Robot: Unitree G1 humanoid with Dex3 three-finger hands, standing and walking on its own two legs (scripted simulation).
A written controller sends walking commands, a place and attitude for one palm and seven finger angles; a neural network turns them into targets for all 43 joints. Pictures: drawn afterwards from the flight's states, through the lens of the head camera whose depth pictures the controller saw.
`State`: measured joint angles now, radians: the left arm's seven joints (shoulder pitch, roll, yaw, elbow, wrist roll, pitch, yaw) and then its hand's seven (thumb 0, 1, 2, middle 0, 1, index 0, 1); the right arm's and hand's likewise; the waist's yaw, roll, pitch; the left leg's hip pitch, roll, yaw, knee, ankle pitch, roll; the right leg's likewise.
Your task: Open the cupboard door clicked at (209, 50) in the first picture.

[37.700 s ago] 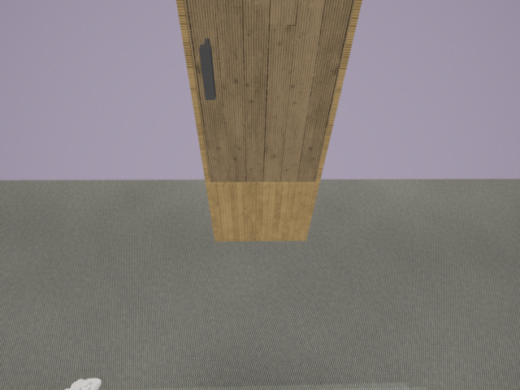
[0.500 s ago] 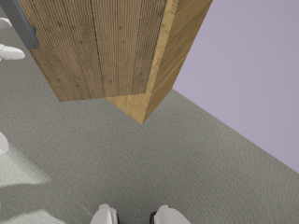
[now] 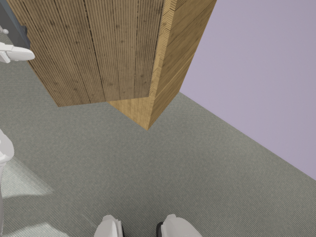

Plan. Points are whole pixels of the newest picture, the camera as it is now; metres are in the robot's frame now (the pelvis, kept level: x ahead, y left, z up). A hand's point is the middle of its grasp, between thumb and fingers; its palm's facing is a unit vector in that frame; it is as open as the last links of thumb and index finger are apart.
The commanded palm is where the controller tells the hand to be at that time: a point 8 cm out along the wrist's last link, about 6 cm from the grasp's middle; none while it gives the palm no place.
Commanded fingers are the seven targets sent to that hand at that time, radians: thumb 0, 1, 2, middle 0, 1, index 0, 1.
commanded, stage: slide the fingers in behind the handle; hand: left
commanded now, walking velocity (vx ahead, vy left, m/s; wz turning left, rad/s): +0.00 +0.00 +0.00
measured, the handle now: (9, 14) +0.60 +0.25 +0.14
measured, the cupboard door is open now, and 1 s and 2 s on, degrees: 47 47 55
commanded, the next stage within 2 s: close the thumb around the handle in 0.62 s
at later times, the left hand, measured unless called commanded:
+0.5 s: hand (13, 29) +0.56 +0.24 +0.14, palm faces +0.11 -0.99 +0.00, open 13.8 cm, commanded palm +0.54 +0.26 +0.13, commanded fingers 0.00 -0.50 0.30 -0.30 -1.20 -0.30 -1.20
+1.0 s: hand (21, 30) +0.55 +0.22 +0.14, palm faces +0.10 -1.00 +0.00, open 11.7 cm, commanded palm +0.53 +0.26 +0.13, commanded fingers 0.00 0.34 0.66 -0.36 -1.29 -0.36 -1.29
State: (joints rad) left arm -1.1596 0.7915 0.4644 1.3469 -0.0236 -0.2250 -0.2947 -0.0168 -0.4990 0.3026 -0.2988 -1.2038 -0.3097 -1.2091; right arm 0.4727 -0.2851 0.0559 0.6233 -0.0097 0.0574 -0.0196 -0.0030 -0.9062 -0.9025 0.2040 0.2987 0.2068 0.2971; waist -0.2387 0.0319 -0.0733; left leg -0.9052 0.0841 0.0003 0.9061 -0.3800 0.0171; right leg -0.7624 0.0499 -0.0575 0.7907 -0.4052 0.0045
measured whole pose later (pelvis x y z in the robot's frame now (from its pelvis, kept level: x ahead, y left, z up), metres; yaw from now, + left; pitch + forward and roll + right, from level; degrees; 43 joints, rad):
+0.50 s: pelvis +0.00 +0.00 +0.00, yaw +1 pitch +22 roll -5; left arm -1.17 0.74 0.43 1.34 -0.03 -0.23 -0.25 -0.02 -0.50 0.30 -0.30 -1.20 -0.33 -1.23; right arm 0.48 -0.27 0.05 0.64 -0.02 0.04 -0.01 0.00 -0.91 -0.90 0.20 0.30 0.21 0.30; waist -0.23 0.04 -0.08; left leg -0.90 0.08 -0.01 0.90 -0.38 0.02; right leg -0.75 0.04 -0.06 0.78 -0.41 0.00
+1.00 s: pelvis +0.01 +0.00 +0.00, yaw +0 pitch +21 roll -4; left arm -1.11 0.67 0.45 1.29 -0.03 -0.24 -0.22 -0.01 -0.15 0.45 -0.32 -1.24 -0.33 -1.24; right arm 0.49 -0.27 0.04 0.64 -0.02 0.05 0.00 0.00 -0.91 -0.90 0.20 0.30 0.21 0.30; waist -0.22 0.04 -0.09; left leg -0.86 0.08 0.01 0.89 -0.38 0.02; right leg -0.73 0.04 -0.05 0.78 -0.41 0.01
